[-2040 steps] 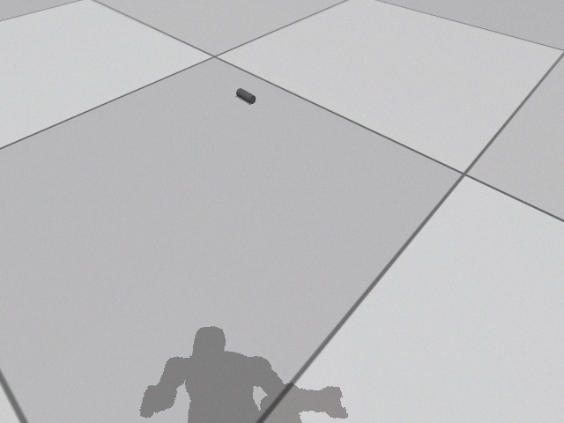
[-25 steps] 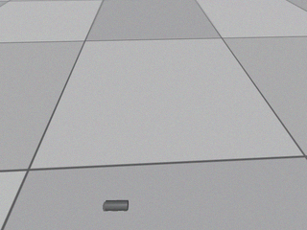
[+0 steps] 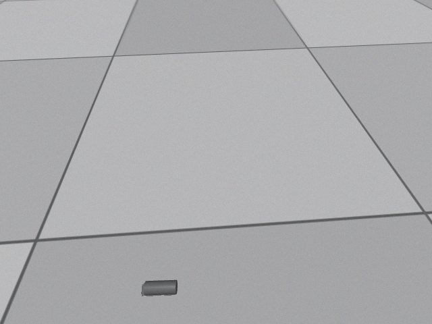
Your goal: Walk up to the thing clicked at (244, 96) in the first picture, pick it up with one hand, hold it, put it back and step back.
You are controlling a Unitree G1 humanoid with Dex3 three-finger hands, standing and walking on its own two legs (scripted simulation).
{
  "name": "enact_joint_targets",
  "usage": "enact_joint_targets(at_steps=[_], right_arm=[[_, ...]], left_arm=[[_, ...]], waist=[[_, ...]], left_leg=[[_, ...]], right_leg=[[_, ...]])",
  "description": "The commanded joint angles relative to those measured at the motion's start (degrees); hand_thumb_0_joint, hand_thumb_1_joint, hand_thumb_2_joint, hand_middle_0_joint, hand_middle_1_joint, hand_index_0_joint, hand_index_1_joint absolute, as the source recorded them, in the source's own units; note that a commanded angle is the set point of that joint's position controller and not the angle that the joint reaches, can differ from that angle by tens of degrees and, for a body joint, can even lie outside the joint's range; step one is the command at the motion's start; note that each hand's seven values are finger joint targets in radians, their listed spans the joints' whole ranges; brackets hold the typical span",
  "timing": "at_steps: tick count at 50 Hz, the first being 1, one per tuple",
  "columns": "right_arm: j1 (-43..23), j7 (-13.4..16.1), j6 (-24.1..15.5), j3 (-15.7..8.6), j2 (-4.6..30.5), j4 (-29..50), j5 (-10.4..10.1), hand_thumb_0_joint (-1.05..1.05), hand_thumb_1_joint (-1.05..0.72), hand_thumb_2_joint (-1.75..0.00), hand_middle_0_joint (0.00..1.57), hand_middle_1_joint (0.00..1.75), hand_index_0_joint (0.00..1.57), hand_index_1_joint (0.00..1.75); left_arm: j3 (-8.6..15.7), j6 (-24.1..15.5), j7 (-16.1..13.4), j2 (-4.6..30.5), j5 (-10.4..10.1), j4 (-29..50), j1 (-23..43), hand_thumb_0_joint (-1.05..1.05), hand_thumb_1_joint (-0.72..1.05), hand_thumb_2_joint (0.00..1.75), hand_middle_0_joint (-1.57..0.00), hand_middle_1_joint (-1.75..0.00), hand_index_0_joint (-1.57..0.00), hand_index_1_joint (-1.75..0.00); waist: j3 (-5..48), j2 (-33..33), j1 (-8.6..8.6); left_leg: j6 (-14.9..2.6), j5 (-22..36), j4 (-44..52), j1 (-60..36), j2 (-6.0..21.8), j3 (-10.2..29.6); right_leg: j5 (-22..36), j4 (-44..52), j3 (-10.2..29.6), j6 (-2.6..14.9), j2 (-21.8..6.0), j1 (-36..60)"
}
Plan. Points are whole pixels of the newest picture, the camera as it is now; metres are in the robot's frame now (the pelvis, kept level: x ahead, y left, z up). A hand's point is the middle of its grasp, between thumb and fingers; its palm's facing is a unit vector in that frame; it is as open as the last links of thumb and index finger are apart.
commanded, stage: stand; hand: left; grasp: from above
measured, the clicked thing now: (161, 287) +0.43 +0.26 -0.75
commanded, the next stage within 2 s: step back in 1.24 s
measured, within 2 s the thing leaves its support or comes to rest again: neither
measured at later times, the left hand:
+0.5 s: hand out of the picture +0.08 +0.22 -0.16, palm faces -0.01 -0.95 -0.32, open 7.4 cm
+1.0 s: hand out of the picture +0.10 +0.23 -0.15, palm faces -0.02 -0.94 -0.34, open 7.4 cm
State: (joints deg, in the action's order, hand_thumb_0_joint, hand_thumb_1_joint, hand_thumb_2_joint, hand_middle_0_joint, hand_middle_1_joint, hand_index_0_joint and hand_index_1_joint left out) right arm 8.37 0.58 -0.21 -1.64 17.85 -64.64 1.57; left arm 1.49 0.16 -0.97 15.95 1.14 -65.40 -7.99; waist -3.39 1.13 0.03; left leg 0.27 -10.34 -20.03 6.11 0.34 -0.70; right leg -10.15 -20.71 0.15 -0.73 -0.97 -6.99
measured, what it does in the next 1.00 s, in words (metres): stands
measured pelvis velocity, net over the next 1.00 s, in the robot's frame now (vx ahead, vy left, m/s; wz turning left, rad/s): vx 0.02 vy -0.01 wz -0.02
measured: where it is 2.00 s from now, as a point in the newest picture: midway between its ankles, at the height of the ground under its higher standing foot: outside the picture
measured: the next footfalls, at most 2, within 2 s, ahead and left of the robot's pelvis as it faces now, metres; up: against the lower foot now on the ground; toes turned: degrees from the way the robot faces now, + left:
left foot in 1.54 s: -0.01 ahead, +0.13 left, +0.00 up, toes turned -3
right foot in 1.98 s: -0.12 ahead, -0.10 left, +0.00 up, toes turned -2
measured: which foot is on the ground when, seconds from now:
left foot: down 0.00-1.00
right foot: down 0.00-1.00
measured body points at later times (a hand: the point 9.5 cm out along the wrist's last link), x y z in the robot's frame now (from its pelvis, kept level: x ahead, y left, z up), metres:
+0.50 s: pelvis +0.01 -0.01 +0.00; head +0.02 -0.02 +0.45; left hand +0.08 +0.27 -0.14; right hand +0.06 -0.29 -0.15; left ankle +0.01 +0.12 -0.75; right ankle +0.02 -0.13 -0.75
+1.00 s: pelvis +0.02 -0.01 +0.00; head +0.02 -0.02 +0.45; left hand +0.10 +0.28 -0.13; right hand +0.08 -0.31 -0.14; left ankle +0.01 +0.12 -0.75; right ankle +0.02 -0.13 -0.75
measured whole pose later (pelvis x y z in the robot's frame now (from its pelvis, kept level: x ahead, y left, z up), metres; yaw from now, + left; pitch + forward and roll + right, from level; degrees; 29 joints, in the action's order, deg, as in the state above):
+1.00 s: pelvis +0.02 -0.01 +0.00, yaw -1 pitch -3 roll +0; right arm 6.8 0.2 -0.5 -1.1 19.1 -65.1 1.2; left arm 1.1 -0.3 -0.3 18.1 0.4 -65.0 -5.8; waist -3.0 0.7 0.5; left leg 1.2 -10.9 -18.2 4.7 1.5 -1.5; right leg -10.6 -19.5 0.9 0.1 0.2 -6.3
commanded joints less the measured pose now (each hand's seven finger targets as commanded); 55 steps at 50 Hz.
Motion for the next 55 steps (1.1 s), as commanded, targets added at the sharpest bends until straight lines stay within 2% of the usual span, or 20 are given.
enact_joint_targets(at_steps=[1, 2, 5, 8, 10, 11, 12, 14, 16, 18, 24, 26, 30, 34, 38, 44, 46, 47, 49, 55], right_arm=[[-2.2, 0.8, -1.2, -1.6, 10.4, 3.0, -0.3, 0.0, -0.9, -0.9, 0.2, 0.3, 0.2, 0.3], [-1.9, 0.8, -1.2, -1.5, 9.9, 3.0, -0.4, 0.0, -0.9, -0.9, 0.2, 0.3, 0.2, 0.3], [-2.3, 0.8, -1.4, -1.5, 10.2, 3.0, -0.5, 0.0, -0.9, -0.9, 0.2, 0.3, 0.2, 0.3], [-2.1, 0.9, -1.4, -1.4, 10.1, 2.8, -0.5, 0.0, -0.9, -0.9, 0.2, 0.3, 0.2, 0.3], [-1.8, 0.7, -1.1, -1.1, 9.2, 2.4, -0.5, 0.0, -0.9, -0.9, 0.2, 0.3, 0.2, 0.3], [-1.9, 0.7, -1.1, -1.2, 10.0, 2.5, -0.5, 0.0, -0.9, -0.9, 0.2, 0.3, 0.2, 0.3], [-1.6, 0.7, -1.1, -1.2, 9.9, 2.4, -0.5, 0.0, -0.9, -0.9, 0.2, 0.3, 0.2, 0.3], [-1.9, 0.7, -1.1, -1.2, 9.8, 2.4, -0.5, 0.0, -0.9, -0.9, 0.2, 0.3, 0.2, 0.3], [-1.6, 0.7, -1.2, -1.0, 9.2, 2.3, -0.6, 0.0, -0.9, -0.9, 0.2, 0.3, 0.2, 0.3], [-1.9, 0.8, -1.3, -1.3, 10.4, 2.5, -0.5, 0.0, -0.9, -0.9, 0.2, 0.3, 0.2, 0.3], [-1.8, 0.7, -1.2, -1.1, 10.0, 2.3, -0.5, 0.0, -0.9, -0.9, 0.2, 0.3, 0.2, 0.3], [-2.3, 0.7, -1.4, -1.5, 11.3, 2.6, -0.5, 0.0, -0.9, -0.9, 0.2, 0.3, 0.2, 0.3], [-2.1, 0.6, -1.2, -1.4, 10.6, 2.4, -0.5, 0.0, -0.9, -0.9, 0.2, 0.3, 0.2, 0.3], [-2.6, 0.6, -1.3, -1.4, 11.2, 2.4, -0.6, 0.0, -0.9, -0.9, 0.2, 0.3, 0.2, 0.3], [-2.8, 0.4, -1.2, -1.2, 11.2, 2.6, -0.6, 0.0, -0.9, -0.9, 0.2, 0.3, 0.2, 0.3], [-2.8, 0.5, -1.5, -1.4, 12.2, 2.8, -0.7, 0.0, -0.9, -0.9, 0.2, 0.3, 0.2, 0.3], [-3.2, 0.5, -1.5, -1.3, 12.2, 2.8, -0.6, 0.0, -0.9, -0.9, 0.2, 0.3, 0.2, 0.3], [-3.0, 0.5, -1.4, -1.2, 12.0, 2.6, -0.7, 0.0, -0.9, -0.9, 0.2, 0.3, 0.2, 0.3], [-3.5, 0.4, -1.4, -1.1, 11.8, 2.6, -0.7, 0.0, -0.9, -0.9, 0.2, 0.3, 0.2, 0.3], [-3.3, 0.2, -1.3, -1.1, 12.2, 2.6, -0.7, 0.0, -0.9, -0.9, 0.2, 0.3, 0.2, 0.3]], left_arm=[[2.0, -1.4, -0.7, 11.7, 0.1, 3.0, 1.4, 0.0, 0.9, 0.9, -0.2, -0.3, -0.2, -0.3], [2.0, -1.3, -0.7, 11.6, 0.0, 2.9, 2.0, 0.0, 0.9, 0.9, -0.2, -0.3, -0.2, -0.3], [2.2, -1.5, -0.7, 11.7, 0.0, 3.1, 2.3, 0.0, 0.9, 0.9, -0.2, -0.3, -0.2, -0.3], [2.1, -1.5, -0.6, 11.5, -0.2, 3.0, 2.6, 0.0, 0.9, 0.9, -0.2, -0.3, -0.2, -0.3], [1.9, -1.3, -0.6, 11.2, -0.1, 2.5, 2.3, 0.0, 0.9, 0.9, -0.2, -0.3, -0.2, -0.3], [2.0, -1.3, -0.6, 11.6, -0.2, 2.7, 2.5, 0.0, 0.9, 0.9, -0.2, -0.3, -0.2, -0.3], [1.8, -1.3, -0.5, 11.2, -0.1, 2.6, 2.6, 0.0, 0.9, 0.9, -0.2, -0.3, -0.2, -0.3], [1.8, -1.3, -0.5, 11.3, -0.2, 2.7, 2.5, 0.0, 0.9, 0.9, -0.2, -0.3, -0.2, -0.3], [1.9, -1.4, -0.5, 11.3, -0.3, 2.7, 2.6, 0.0, 0.9, 0.9, -0.2, -0.3, -0.2, -0.3], [2.1, -1.6, -0.6, 12.3, -0.2, 3.1, 3.3, 0.0, 0.9, 0.9, -0.2, -0.3, -0.2, -0.3], [1.9, -1.5, -0.4, 12.1, -0.3, 2.9, 3.4, 0.0, 0.9, 0.9, -0.2, -0.3, -0.2, -0.3], [2.0, -1.8, -0.4, 12.4, -0.3, 3.3, 3.0, 0.0, 0.9, 0.9, -0.2, -0.3, -0.2, -0.3], [1.9, -1.8, -0.5, 12.6, -0.2, 3.1, 3.4, 0.0, 0.9, 0.9, -0.2, -0.3, -0.2, -0.3], [1.9, -1.9, -0.4, 12.8, -0.4, 3.4, 3.3, 0.0, 0.9, 0.9, -0.2, -0.3, -0.2, -0.3], [1.9, -1.9, -0.4, 13.5, -0.2, 3.3, 4.0, 0.0, 0.9, 0.9, -0.2, -0.3, -0.2, -0.3], [1.9, -2.1, -0.3, 13.9, -0.5, 4.1, 4.5, 0.0, 0.9, 0.9, -0.2, -0.3, -0.2, -0.3], [1.7, -2.0, -0.2, 13.7, -0.5, 4.0, 4.2, 0.0, 0.9, 0.9, -0.2, -0.3, -0.2, -0.3], [1.7, -1.9, -0.2, 13.9, -0.7, 3.8, 4.1, 0.0, 0.9, 0.9, -0.2, -0.3, -0.2, -0.3], [1.7, -1.8, -0.1, 13.9, -0.5, 3.7, 4.2, 0.0, 0.9, 0.9, -0.2, -0.3, -0.2, -0.3], [1.6, -2.2, -0.2, 14.8, -0.6, 4.0, 4.6, 0.0, 0.9, 0.9, -0.2, -0.3, -0.2, -0.3]], waist=[[1.3, -1.8, -0.52], [2.1, -1.9, -0.12], [3.7, -1.3, -0.23], [3.7, -1.5, -0.24], [2.1, -2.6, -0.21], [1.2, -2.6, -0.21], [2.0, -1.8, -0.08], [1.9, -2.0, -0.17], [4.0, -1.3, -0.07], [4.1, -1.9, 0.15], [3.2, -1.4, 0.22], [4.7, -1.2, -0.02], [3.6, -2.3, 0.37], [4.6, -1.1, 0.07], [2.8, -2.2, 0.36], [5.8, -0.8, 0.55], [5.3, -0.7, 0.31], [3.5, -0.6, 0.28], [3.2, -2.0, 0.09], [4.2, -1.9, 0.37]], left_leg=[[-1.32, 0.3, 4.3, 1.2, 5.9, 5.2], [-1.35, 0.4, 4.7, 1.1, 6.0, 4.9], [-1.3, 5.1, 3.5, -0.7, 6.4, 4.8], [-1.3, 4.9, 3.6, -1.0, 6.6, 4.6], [-1.11, 2.4, 4.3, -0.1, 6.1, 4.5], [-1.18, 1.2, 4.3, 0.5, 6.2, 4.5], [-1.27, 0.9, 4.1, 0.2, 6.2, 4.3], [-1.14, 1.2, 4.2, -0.1, 6.3, 4.5], [-1.11, 4.1, 4.0, -1.2, 6.5, 4.2], [-1.07, 6.0, 3.7, -1.2, 6.7, 4.2], [-1.03, 3.4, 4.3, -0.5, 6.6, 4.0], [-1.17, 7.4, 3.2, -2.3, 7.1, 4.0], [-0.96, 4.8, 3.7, -1.6, 6.8, 4.0], [-1.15, 6.8, 3.4, -1.8, 7.2, 4.0], [-1.18, 4.1, 4.3, -1.3, 7.1, 4.1], [-1.08, 9.9, 3.5, -2.9, 7.6, 3.8], [-1.05, 9.2, 3.9, -2.8, 7.5, 3.6], [-0.97, 6.9, 4.5, -1.6, 7.4, 3.8], [-0.86, 6.4, 4.8, -2.1, 7.5, 4.2], [-0.97, 6.6, 4.7, -2.4, 7.6, 3.9]], right_leg=[[1.0, 4.7, 5.3, 1.46, -5.4, -1.4], [1.1, 4.5, 5.4, 1.66, -5.4, -0.9], [6.6, 3.5, 5.2, 1.74, -5.7, -0.2], [6.8, 3.3, 5.4, 1.78, -5.7, -0.3], [3.5, 4.2, 5.2, 1.63, -5.2, -1.4], [1.6, 4.9, 5.6, 1.53, -5.2, -2.0], [1.4, 4.9, 5.7, 1.62, -5.2, -1.5], [1.9, 4.6, 5.8, 1.75, -5.3, -1.9], [6.7, 3.8, 5.8, 1.93, -5.5, -0.5], [8.2, 3.5, 5.7, 1.84, -5.6, 0.0], [5.4, 4.1, 5.8, 1.84, -5.3, -0.6], [9.8, 3.7, 5.7, 1.78, -5.7, -0.2], [7.0, 4.1, 5.7, 1.81, -5.4, -0.9], [9.9, 3.7, 5.6, 1.84, -5.6, 0.5], [6.4, 4.5, 5.8, 1.74, -5.5, -0.8], [13.5, 3.3, 5.8, 2.04, -5.9, 1.2], [12.7, 3.5, 5.8, 1.93, -5.9, 0.9], [10.1, 4.1, 5.9, 1.84, -5.7, 0.3], [8.2, 4.2, 5.5, 1.81, -5.4, -0.8], [9.4, 4.5, 5.9, 1.95, -5.8, 0.3]])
